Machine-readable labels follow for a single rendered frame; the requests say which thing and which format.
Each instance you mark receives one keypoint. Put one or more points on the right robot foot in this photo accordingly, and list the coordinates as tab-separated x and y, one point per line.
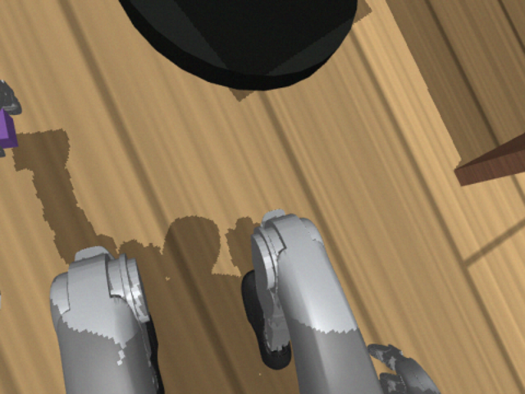
272	359

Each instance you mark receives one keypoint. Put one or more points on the right robot hand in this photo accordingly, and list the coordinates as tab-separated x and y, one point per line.
411	378

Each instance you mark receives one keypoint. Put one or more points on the left robot foot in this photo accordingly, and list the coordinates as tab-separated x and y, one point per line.
154	357

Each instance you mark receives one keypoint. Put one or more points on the small box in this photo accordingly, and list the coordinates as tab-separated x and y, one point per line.
7	131

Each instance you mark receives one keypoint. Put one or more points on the left robot hand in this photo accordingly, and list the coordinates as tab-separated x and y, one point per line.
9	103

